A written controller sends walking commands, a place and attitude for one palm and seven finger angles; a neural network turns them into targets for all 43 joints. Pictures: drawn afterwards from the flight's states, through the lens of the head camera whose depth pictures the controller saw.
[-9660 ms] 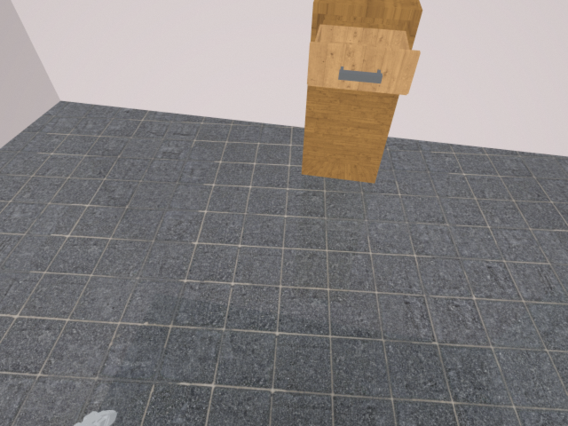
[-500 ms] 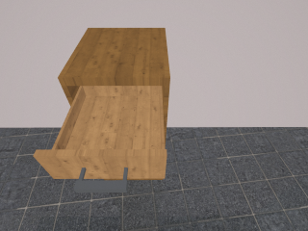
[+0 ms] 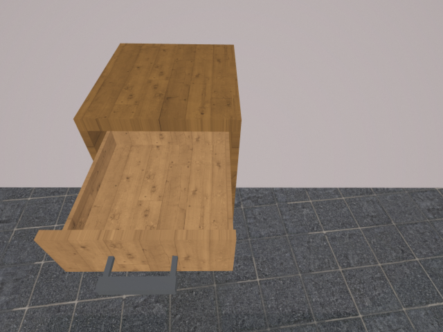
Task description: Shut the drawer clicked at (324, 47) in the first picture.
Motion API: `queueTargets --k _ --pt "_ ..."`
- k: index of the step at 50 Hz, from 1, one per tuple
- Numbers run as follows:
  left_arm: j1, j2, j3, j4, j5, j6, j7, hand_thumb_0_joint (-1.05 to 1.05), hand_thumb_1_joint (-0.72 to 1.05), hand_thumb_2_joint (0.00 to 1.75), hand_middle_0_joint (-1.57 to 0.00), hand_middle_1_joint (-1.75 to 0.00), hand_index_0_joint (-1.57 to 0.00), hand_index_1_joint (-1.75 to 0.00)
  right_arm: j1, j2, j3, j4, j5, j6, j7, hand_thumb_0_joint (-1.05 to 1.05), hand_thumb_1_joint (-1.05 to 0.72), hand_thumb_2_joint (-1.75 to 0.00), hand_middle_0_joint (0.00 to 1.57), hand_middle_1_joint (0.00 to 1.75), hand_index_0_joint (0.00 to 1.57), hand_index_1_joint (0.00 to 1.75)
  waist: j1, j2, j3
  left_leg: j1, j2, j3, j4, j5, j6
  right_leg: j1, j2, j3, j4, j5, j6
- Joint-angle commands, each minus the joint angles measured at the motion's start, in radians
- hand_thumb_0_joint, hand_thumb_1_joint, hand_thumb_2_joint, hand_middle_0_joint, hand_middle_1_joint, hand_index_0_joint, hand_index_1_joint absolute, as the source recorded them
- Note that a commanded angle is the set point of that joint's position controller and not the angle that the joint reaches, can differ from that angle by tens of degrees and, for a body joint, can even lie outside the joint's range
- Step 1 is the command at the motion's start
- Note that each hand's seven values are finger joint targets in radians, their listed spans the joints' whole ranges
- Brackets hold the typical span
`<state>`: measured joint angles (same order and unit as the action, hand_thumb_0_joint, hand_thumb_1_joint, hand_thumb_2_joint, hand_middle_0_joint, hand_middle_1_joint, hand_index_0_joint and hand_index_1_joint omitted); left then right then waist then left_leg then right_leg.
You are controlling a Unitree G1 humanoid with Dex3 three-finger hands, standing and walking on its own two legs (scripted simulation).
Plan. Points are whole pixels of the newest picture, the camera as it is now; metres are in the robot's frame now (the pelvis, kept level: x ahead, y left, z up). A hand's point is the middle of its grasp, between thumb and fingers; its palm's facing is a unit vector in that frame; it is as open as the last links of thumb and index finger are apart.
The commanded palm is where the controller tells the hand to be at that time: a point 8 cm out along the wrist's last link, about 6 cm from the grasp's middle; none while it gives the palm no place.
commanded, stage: look again from close up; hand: left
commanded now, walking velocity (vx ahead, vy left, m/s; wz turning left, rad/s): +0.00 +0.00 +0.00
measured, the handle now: (140, 273) +0.23 +0.17 -0.03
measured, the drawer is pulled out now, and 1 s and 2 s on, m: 0.30 0.30 0.30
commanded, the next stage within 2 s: come to a stop and stand still in 0.58 s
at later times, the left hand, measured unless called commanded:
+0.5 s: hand out of the picture -0.02 +0.14 -0.17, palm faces +0.02 -0.98 -0.18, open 7.3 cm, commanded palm none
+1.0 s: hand out of the picture -0.03 +0.13 -0.17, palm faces +0.03 -0.98 -0.18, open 7.4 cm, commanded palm none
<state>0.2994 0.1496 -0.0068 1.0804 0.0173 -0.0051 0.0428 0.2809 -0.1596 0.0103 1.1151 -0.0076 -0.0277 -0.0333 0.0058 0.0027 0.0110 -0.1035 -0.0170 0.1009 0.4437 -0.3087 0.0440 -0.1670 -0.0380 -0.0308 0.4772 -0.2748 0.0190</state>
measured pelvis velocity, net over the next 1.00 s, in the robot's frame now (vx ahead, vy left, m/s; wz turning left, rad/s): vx -0.02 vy -0.03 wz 0.00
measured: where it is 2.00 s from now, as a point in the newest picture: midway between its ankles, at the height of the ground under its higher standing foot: outside the picture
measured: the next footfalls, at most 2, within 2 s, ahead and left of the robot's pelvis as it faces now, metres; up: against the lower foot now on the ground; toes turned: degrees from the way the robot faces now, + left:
none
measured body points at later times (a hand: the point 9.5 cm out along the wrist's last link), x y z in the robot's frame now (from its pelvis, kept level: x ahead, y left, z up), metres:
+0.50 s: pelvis -0.01 -0.02 +0.00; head -0.01 -0.02 +0.45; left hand -0.02 +0.20 -0.16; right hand -0.03 -0.23 -0.16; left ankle -0.04 +0.08 -0.74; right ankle -0.01 -0.13 -0.74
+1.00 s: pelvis -0.02 -0.03 +0.00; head -0.01 -0.03 +0.45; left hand -0.03 +0.18 -0.16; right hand -0.04 -0.24 -0.16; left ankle -0.04 +0.08 -0.74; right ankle -0.01 -0.13 -0.74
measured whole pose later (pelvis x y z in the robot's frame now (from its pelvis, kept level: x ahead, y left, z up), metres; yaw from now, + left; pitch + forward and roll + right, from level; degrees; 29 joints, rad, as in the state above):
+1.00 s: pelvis -0.02 -0.03 +0.00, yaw +0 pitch -1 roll +0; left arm 0.33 0.11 -0.02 1.10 0.02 -0.03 0.05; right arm 0.31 -0.13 0.01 1.14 0.00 -0.02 -0.03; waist 0.00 0.02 0.02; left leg -0.17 0.04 0.08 0.48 -0.29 0.00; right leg -0.21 0.02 -0.05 0.45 -0.23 -0.03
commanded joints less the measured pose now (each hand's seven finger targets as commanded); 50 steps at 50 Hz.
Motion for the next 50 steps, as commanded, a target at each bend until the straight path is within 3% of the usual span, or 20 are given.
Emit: queueTargets --k 1,11,17,30,42,47,48,49,50 --pt "0.058 0.098 0.015 -0.028 -0.005 -0.010 0.006 0.00 0.90 0.90 -0.20 -0.30 -0.20 -0.30 0.067 -0.099 -0.011 -0.019 -0.001 -0.009 0.001 0.00 -0.90 -0.90 0.20 0.30 0.20 0.30 -0.004 0.002 0.067 -0.044 0.133 -0.116 -0.100 0.309 0.000 -0.023 -0.071 0.066 -0.068 0.221 -0.049" --pt "0.065 0.099 0.014 -0.030 -0.005 -0.015 0.005 0.00 0.90 0.90 -0.20 -0.30 -0.20 -0.30 0.072 -0.089 -0.012 -0.001 0.000 -0.010 0.004 0.00 -0.90 -0.90 0.20 0.30 0.20 0.30 -0.004 -0.027 0.048 -0.030 0.131 -0.108 -0.102 0.255 -0.001 -0.023 -0.075 0.082 -0.087 0.232 -0.053" --pt "0.067 0.096 0.011 -0.023 -0.007 -0.013 0.004 0.00 0.90 0.90 -0.20 -0.30 -0.20 -0.30 0.080 -0.073 -0.010 0.011 0.002 -0.008 0.003 0.00 -0.90 -0.90 0.20 0.30 0.20 0.30 -0.005 0.005 0.076 -0.047 0.134 -0.104 -0.120 0.207 -0.004 -0.037 -0.067 0.085 -0.102 0.188 -0.056" --pt "0.094 0.081 0.009 -0.010 -0.004 -0.019 0.005 0.00 0.90 0.90 -0.20 -0.30 -0.20 -0.30 0.093 -0.059 -0.008 0.023 0.003 -0.008 0.003 0.00 -0.90 -0.90 0.20 0.30 0.20 0.30 -0.004 -0.017 0.076 -0.053 0.131 -0.100 -0.111 0.170 -0.007 -0.050 -0.069 0.099 -0.120 0.176 -0.062" --pt "0.100 0.077 0.007 -0.011 -0.004 -0.018 0.003 0.00 0.90 0.90 -0.20 -0.30 -0.20 -0.30 0.111 -0.042 -0.008 0.026 0.002 -0.001 0.005 0.00 -0.90 -0.90 0.20 0.30 0.20 0.30 -0.006 -0.006 0.100 -0.067 0.124 -0.091 -0.112 0.095 -0.009 -0.091 -0.063 0.110 -0.147 0.077 -0.070" --pt "0.107 0.069 0.007 -0.008 -0.006 -0.020 0.004 0.00 0.90 0.90 -0.20 -0.30 -0.20 -0.30 0.116 -0.041 -0.008 0.030 0.003 -0.007 0.002 0.00 -0.90 -0.90 0.20 0.30 0.20 0.30 -0.006 -0.003 0.073 -0.053 0.133 -0.091 -0.104 0.163 -0.008 -0.066 -0.061 0.104 -0.127 0.163 -0.071" --pt "0.153 0.106 0.013 0.041 0.005 -0.043 0.036 0.00 0.90 0.90 -0.20 -0.30 -0.20 -0.30 -0.016 -0.083 -0.013 -0.054 0.004 -0.011 0.011 0.00 -0.90 -0.90 0.20 0.30 0.20 0.30 0.033 -0.026 0.121 -0.193 0.136 -0.055 0.107 0.161 -0.051 -0.048 -0.133 0.139 -0.103 0.550 -0.039" --pt "0.125 0.144 0.020 -0.004 -0.001 -0.053 0.028 0.00 0.90 0.90 -0.20 -0.30 -0.20 -0.30 0.051 -0.028 -0.015 -0.081 0.001 0.006 0.012 0.00 -0.90 -0.90 0.20 0.30 0.20 0.30 -0.024 -0.042 0.011 -0.143 0.084 -0.081 0.097 -0.053 -0.047 -0.038 -0.182 0.211 -0.131 0.343 -0.080" --pt "0.077 0.130 0.013 -0.019 -0.002 -0.054 0.018 0.00 0.90 0.90 -0.20 -0.30 -0.20 -0.30 0.083 -0.023 -0.014 -0.065 -0.001 0.006 0.013 0.00 -0.90 -0.90 0.20 0.30 0.20 0.30 -0.042 0.003 0.030 -0.110 0.080 -0.085 0.055 -0.029 -0.041 -0.093 -0.161 0.185 -0.130 0.181 -0.103"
